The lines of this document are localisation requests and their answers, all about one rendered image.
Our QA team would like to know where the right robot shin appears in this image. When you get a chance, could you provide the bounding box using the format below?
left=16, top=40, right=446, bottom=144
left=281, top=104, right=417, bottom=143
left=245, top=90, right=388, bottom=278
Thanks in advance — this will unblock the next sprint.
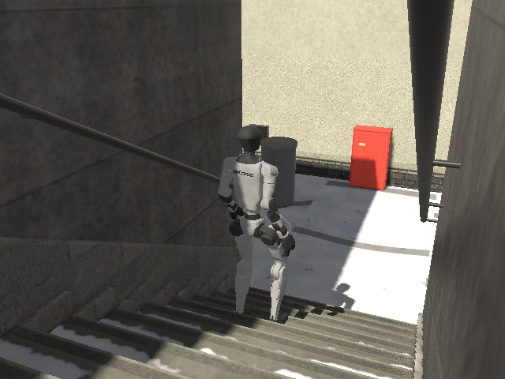
left=270, top=266, right=287, bottom=321

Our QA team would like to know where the left robot upper arm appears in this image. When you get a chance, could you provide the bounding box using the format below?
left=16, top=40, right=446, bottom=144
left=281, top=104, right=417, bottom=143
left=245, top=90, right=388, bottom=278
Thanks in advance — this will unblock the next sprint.
left=218, top=157, right=237, bottom=197

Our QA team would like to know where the robot left forearm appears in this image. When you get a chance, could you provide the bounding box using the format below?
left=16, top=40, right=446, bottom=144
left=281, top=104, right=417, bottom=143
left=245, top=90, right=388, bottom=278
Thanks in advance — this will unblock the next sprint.
left=219, top=195, right=238, bottom=212

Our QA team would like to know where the robot right hand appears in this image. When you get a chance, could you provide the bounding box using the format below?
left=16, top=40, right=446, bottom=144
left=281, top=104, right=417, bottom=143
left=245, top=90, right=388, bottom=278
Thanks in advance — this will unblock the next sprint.
left=276, top=235, right=295, bottom=257

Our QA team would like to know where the robot left hand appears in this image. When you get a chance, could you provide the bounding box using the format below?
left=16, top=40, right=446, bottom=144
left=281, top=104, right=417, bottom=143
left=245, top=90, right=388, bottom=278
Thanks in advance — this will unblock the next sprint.
left=230, top=206, right=245, bottom=220

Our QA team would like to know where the robot right forearm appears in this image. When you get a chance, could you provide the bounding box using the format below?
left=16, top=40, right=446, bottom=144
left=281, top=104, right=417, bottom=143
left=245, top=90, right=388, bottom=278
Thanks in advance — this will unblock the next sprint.
left=267, top=199, right=288, bottom=238

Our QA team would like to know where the right robot upper arm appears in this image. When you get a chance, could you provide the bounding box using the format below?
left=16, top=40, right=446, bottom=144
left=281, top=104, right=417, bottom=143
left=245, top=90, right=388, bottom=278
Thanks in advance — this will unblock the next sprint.
left=260, top=162, right=279, bottom=211

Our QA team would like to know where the right robot foot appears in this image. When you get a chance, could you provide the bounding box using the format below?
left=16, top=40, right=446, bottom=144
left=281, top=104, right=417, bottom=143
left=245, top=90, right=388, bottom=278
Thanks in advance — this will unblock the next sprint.
left=268, top=312, right=286, bottom=324

